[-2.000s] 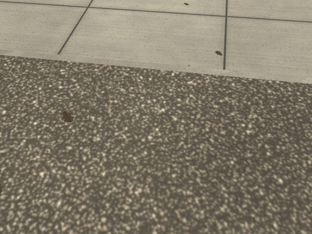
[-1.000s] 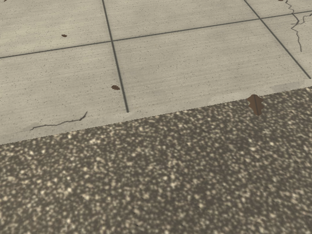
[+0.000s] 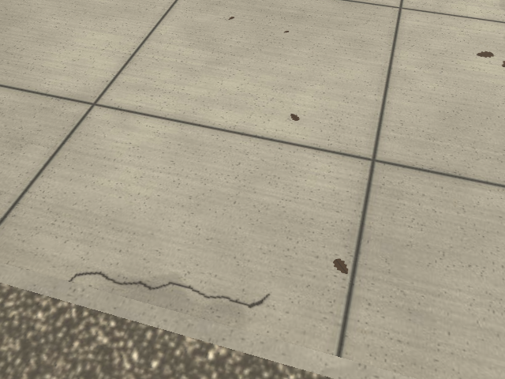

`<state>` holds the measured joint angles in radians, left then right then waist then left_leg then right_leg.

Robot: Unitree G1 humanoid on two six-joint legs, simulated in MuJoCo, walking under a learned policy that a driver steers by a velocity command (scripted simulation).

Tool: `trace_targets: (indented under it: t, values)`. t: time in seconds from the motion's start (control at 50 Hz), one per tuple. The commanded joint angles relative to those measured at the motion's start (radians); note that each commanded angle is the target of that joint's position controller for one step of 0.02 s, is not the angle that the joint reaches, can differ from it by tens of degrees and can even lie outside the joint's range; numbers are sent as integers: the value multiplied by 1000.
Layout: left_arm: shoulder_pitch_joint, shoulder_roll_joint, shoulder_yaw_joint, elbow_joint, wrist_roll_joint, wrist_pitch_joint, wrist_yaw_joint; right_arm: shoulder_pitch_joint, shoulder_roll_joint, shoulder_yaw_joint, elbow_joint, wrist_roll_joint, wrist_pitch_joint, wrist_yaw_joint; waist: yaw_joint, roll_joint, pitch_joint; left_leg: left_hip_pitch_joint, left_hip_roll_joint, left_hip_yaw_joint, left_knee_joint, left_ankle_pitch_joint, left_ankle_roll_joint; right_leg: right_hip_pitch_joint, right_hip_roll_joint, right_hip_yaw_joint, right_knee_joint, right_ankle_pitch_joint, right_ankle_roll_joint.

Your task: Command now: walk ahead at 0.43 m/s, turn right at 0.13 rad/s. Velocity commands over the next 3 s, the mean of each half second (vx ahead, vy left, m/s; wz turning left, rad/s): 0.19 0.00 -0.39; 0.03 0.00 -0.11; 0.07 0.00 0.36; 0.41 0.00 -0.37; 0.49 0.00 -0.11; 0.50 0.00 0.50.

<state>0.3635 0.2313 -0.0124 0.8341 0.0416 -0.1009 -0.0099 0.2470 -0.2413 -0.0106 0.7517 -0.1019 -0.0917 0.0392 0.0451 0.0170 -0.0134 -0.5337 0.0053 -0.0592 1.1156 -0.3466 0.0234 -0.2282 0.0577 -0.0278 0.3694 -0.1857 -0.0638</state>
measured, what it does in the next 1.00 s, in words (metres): walks ahead, turning right: left foot, then right foot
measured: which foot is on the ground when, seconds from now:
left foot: up 0.00-0.20, down 0.22-0.60, up 0.62-0.86, down 0.88-0.92, up 0.94-1.00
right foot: down 0.00-0.24, up 0.26-0.56, down 0.58-1.00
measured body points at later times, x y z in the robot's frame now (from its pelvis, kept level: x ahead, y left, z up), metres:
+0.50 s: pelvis +0.15 +0.00 +0.00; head +0.18 -0.01 +0.45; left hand +0.35 +0.22 -0.10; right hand +0.22 -0.33 -0.07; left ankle +0.23 +0.11 -0.74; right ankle +0.12 -0.12 -0.70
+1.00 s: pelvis +0.16 -0.05 -0.01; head +0.18 -0.07 +0.44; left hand +0.41 +0.14 -0.09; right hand +0.15 -0.34 -0.14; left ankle +0.21 +0.08 -0.72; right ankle +0.14 -0.13 -0.74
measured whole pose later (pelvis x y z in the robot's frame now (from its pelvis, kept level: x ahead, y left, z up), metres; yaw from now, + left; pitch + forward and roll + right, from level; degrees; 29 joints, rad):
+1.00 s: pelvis +0.16 -0.05 -0.01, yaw -16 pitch +0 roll +0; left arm 0.14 0.27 0.05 0.67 0.01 -0.10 -0.03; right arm 0.29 -0.28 -0.04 0.81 -0.04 -0.07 0.00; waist -0.04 0.02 0.05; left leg -0.38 0.07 0.01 0.79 -0.43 -0.03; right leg -0.24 0.02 -0.11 0.53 -0.30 -0.09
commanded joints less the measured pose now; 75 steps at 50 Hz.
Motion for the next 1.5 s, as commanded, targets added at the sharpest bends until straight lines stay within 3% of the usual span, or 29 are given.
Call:
trace_targets:
  t: [0.02, 0.1, 0.18, 0.22, 0.24, 0.26, 0.28, 0.3, 0.32, 0.36, 0.42, 0.54, 0.58, 0.6, 0.62, 0.64, 0.68, 0.72, 0.78, 0.84, 0.92, 1.0, 1.08, 1.18, 1.24, 1.28, 1.3, 1.36, 1.5]
  values:
    - [-105, 117, 34, -87, -4, -36, -4, -64, -58, -4, -98, 20, -4, -7, -45, -61, -23, -66, 69, 25, -210, 37, -60, 58, -221, 241, -206, 360, -223]
    - [-43, 231, 92, -68, 2, -42, -57, -125, -66, 7, -110, 59, 14, 7, -36, -67, -14, 114, 15, 76, -477, 278, -68, -40, -200, 197, -121, 692, -211]
    - [-40, 216, 108, -78, -2, -32, -60, -164, -135, -22, -104, 66, -4, -28, -49, -87, -40, 139, 5, 40, -627, 393, 10, 84, -223, 271, -4, 732, -153]
    - [-56, 197, 101, -90, -5, -29, -60, -73, -209, -51, -76, 92, -23, -45, -98, -45, -119, 400, 20, 51, -719, 655, 113, 6, -126, 229, 130, 771, -59]
    - [-13, 99, 68, -126, -13, -27, -63, 43, -292, -71, -78, 104, -32, -66, -109, 95, -314, 713, 244, -144, -723, 1077, 321, -133, -22, 161, 322, 450, 28]
    - [151, 9, 39, -116, 14, -31, -55, 78, -268, -61, -86, 80, -21, -66, -62, 241, -491, 954, 534, -458, -753, 1167, 556, -330, 80, 102, 549, -399, 87]
    - [74, 118, 70, -94, 25, -15, -47, 85, -208, -65, -79, 48, -20, -79, -105, 79, -314, 762, 492, -382, -787, 890, 437, -369, -20, 133, 724, -487, 87]
    - [39, 132, 78, -102, 25, 2, -27, -8, -210, -72, -88, 75, -20, -87, -66, 112, -191, 597, 421, -269, -849, 661, 354, -383, -60, 103, 765, -442, 92]
    - [41, 160, 88, -89, 38, 17, -7, -89, -137, -54, -113, 94, -18, -92, -30, 86, -145, 483, 371, -199, -904, 527, 295, -340, -96, 91, 739, -403, 105]
    - [17, 113, 68, -98, 51, 31, -14, -139, -126, -54, -139, 88, -15, -102, -2, 97, -111, 339, 299, -61, -950, 531, 250, -229, -108, 43, 723, -333, 122]
    - [-10, 96, 52, -102, 19, 41, -71, -168, -225, -106, -167, 75, -19, -106, -13, 83, -106, 289, 222, 97, -967, 502, 209, -129, -84, -64, 534, -247, 132]
    - [-56, 153, 61, -122, -16, 22, -91, -177, -231, -130, -170, 51, -18, -88, -6, 80, -92, 359, 342, 39, -882, 312, 184, -84, -120, -8, 224, -1, 27]
    - [-53, 192, 89, -137, -34, 1, -88, -176, -189, -108, -147, 42, -20, -83, 2, 69, -100, 285, 303, 82, -797, 169, 107, 50, -70, -19, 125, 145, -41]
    - [-26, 228, 106, -143, -30, -11, -81, -125, -141, -92, -129, 47, -19, -80, 7, -23, -108, 247, 238, 142, -684, 77, 39, 128, -122, 50, 39, 348, -109]
    - [-20, 386, 144, -186, -38, -27, -55, -39, -67, -70, -187, 59, -19, -90, -58, -290, -179, 104, 52, 270, -404, -224, -81, 252, -412, 435, -60, 804, -370]
    - [-56, 387, 154, -201, 2, -54, -48, -37, -130, -72, -149, 58, -25, -81, -35, -129, -67, -50, 1, 89, -339, -282, -102, 210, -458, 500, -98, 639, -401]
    - [-125, 271, 136, -190, -25, -56, -33, -79, -206, -96, -108, 54, 17, -75, -26, -132, -52, -92, 58, 43, -220, -155, -114, 191, -348, 333, -109, 331, -244]
    - [-224, 146, 83, -213, -64, -40, -40, -12, -143, -77, -54, 44, 33, -50, -92, -116, -59, 31, 93, 10, -185, -33, -127, 73, -300, 224, -94, 370, -156]
    - [-328, 148, 71, -263, -48, -28, -69, 82, -116, -69, 17, 73, 32, 12, -129, -86, -54, 203, 104, 67, -304, 142, -156, -45, -212, 86, -31, 368, -81]
    - [-226, 205, 87, -223, -54, -6, -87, 19, -111, -55, -2, 98, 16, 34, -65, -60, -33, 211, 116, 77, -491, 226, -144, 25, -258, 140, 55, 287, -60]
    - [-52, 292, 143, -180, -50, 8, -50, -97, -186, -58, -65, 84, -11, -30, 50, -96, -33, -4, 86, 80, -505, 181, -42, 245, -356, 281, 18, 184, -216]
    - [-125, 187, 123, -198, -17, -13, 30, -51, -168, -56, -44, 41, -5, -59, 20, -153, 31, -79, 95, 14, -90, -232, -38, 176, -491, 328, -160, 143, -331]
    - [-298, 203, 130, -237, 4, -20, 59, -35, -74, -31, -33, 32, 19, -14, -57, -66, 23, 129, 74, 104, -277, -49, -43, 105, -324, 35, -184, 211, -192]
    - [-226, 261, 162, -221, 16, 10, 64, -46, -111, -37, -45, 73, 40, 44, -29, -88, 1, 176, 66, 98, -560, 99, -20, 248, -383, 8, -138, 249, -176]
    - [-205, 203, 134, -183, 10, 26, 54, -41, -173, -74, -60, 84, 4, 50, -53, -54, -45, 410, 5, 109, -746, 413, 92, 121, -330, -55, -18, 20, -70]
    - [-162, 97, 95, -275, 9, 11, 62, 60, -367, -127, -93, 82, -24, 19, -63, 215, -192, 728, 386, -441, -808, 916, 453, -191, -54, -144, 368, -484, 114]
    - [-228, 136, 98, -255, 12, 6, 51, 104, -325, -131, -48, 46, -52, -3, -102, 100, -78, 695, 363, -408, -833, 732, 395, -325, -78, 29, 454, -508, 114]
    - [-164, 208, 119, -155, 44, 28, 43, 54, -154, -85, -36, 88, -38, -14, -81, 104, 7, 583, 267, -267, -950, 85, 247, -390, -151, 73, 611, -292, 75]
    - [-143, 149, 92, -76, 16, 32, -46, 67, -146, -58, -42, 27, -27, -35, -83, 84, 69, 577, 260, -147, -1072, 23, 194, -505, -125, 85, 577, 25, 51]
